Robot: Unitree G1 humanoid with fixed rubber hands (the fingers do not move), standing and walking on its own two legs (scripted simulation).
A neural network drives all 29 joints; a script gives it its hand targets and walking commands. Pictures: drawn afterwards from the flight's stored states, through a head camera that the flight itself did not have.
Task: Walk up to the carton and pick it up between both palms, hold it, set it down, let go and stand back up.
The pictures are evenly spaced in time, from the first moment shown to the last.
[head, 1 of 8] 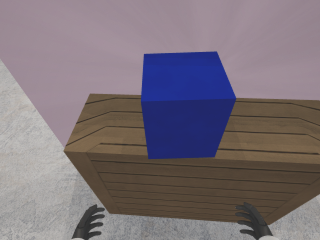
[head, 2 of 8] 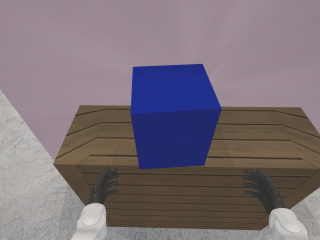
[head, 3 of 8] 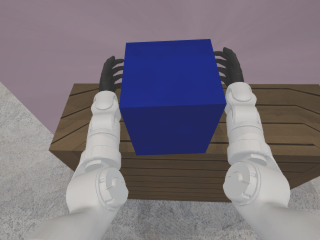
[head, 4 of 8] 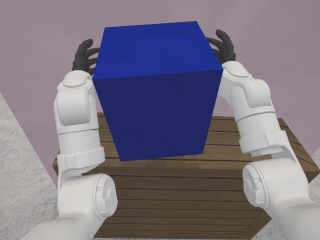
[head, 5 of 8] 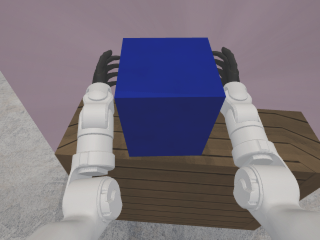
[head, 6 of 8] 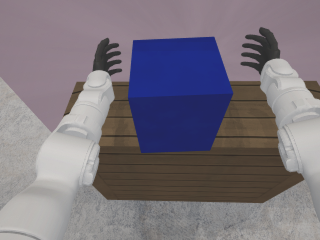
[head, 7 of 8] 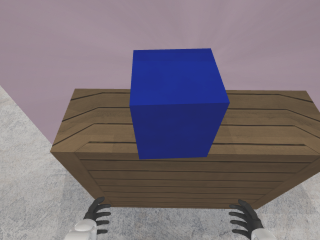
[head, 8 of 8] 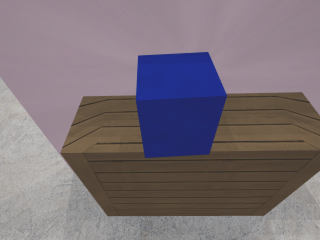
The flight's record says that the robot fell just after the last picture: no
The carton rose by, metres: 0.23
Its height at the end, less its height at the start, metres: +0.00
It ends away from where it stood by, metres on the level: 0.01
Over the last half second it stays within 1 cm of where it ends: yes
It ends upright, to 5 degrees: yes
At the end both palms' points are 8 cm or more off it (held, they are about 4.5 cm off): yes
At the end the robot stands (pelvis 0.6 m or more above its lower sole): yes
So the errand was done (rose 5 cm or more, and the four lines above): yes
